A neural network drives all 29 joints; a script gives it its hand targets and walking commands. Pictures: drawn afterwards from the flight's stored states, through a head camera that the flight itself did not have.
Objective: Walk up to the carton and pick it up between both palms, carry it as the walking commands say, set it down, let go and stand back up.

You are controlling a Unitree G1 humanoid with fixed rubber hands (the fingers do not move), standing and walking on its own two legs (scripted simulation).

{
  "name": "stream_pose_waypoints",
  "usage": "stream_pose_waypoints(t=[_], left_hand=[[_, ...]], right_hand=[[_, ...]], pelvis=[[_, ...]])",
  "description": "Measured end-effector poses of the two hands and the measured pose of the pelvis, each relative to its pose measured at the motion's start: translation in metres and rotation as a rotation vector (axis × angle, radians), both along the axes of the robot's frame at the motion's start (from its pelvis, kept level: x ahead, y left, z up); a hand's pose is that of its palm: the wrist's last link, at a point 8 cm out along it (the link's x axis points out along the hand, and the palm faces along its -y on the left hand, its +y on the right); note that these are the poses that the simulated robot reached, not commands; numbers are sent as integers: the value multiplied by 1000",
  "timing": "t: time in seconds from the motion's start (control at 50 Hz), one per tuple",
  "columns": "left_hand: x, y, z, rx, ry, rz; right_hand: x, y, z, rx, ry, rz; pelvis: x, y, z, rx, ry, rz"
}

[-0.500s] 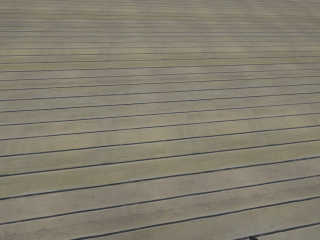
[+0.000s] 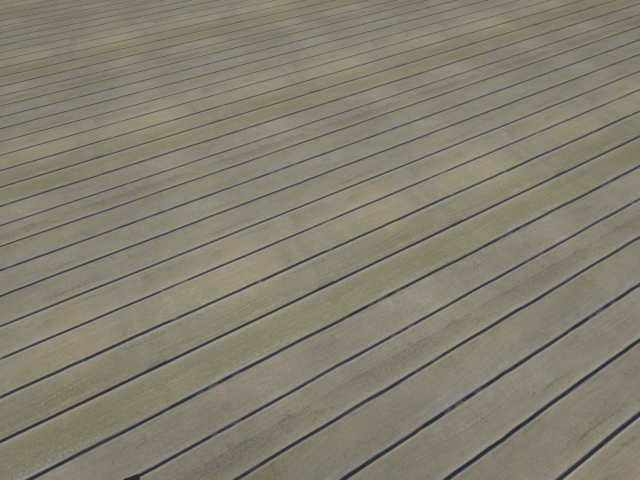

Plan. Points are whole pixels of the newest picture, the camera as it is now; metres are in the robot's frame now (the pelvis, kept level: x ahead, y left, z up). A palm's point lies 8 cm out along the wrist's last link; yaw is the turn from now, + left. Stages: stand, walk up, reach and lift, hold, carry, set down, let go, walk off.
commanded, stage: walk up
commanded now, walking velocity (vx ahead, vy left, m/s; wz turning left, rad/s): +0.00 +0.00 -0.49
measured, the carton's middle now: out of the picture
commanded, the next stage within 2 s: none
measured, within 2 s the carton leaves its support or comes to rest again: neither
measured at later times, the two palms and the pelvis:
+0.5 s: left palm out of the picture +0.16 +0.25 -0.13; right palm out of the picture -0.01 -0.28 -0.09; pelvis +0.01 +0.01 +0.01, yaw -12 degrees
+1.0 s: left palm (197, 454) +0.20 +0.18 -0.10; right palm out of the picture -0.01 -0.33 -0.11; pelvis -0.01 -0.03 +0.00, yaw -26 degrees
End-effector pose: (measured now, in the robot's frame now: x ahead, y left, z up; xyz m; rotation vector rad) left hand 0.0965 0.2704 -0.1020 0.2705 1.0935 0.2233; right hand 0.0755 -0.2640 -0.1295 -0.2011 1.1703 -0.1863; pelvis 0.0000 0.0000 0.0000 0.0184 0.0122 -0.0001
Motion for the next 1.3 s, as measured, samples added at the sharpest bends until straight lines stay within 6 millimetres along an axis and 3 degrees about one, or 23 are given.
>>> stream_pose_waypoints(t=[0.16, 0.24, 0.3, 0.48, 0.56, 0.64, 0.7, 0.8, 0.9, 1.02, 1.08, 1.14, 1.3], left_hand=[[2, 3, -9, -16, 17, -25], [4, 8, -28, -67, 51, -40], [11, 6, -38, -92, 79, -79], [55, -11, -27, -110, 87, -238], [87, -33, -17, -87, 37, -320], [117, -68, -6, -54, -35, -399], [122, -89, -2, -23, -66, -435], [109, -103, 11, 1, -39, -443], [102, -104, 13, 2, -22, -447], [100, -92, -4, -14, 26, -457], [107, -87, -20, -38, 41, -481], [113, -92, -26, -57, 61, -510], [130, -133, -25, -99, 105, -664]], right_hand=[[54, 7, 25, -20, -166, -10], [60, 10, 35, -73, -210, -38], [37, 7, 38, -118, -168, -65], [-74, -13, 43, -167, 42, -213], [-107, -24, 35, -145, 87, -270], [-131, -45, 17, -109, 97, -325], [-136, -62, 0, -83, 85, -355], [-116, -72, 4, -46, 0, -378], [-99, -72, 13, -33, -59, -379], [-88, -60, 22, -61, -97, -395], [-100, -47, 22, -97, -87, -429], [-127, -32, 24, -97, -27, -468], [-185, -13, 27, -89, 40, -606]], pelvis=[[8, 3, 1, -16, -4, -69], [13, 14, -4, -46, -1, -92], [12, 20, -4, -46, -5, -120], [6, 16, 8, -86, -14, -205], [3, 3, 6, -80, -13, -245], [-1, -18, -2, -53, -17, -287], [-6, -30, -9, -39, -29, -313], [-9, -38, 2, -6, -31, -362], [-10, -39, 7, 12, -26, -406], [-8, -28, 4, -5, -12, -461], [-5, -18, -4, -22, -6, -487], [-5, -12, -1, -29, -9, -521], [-5, -14, 5, -54, 7, -626]])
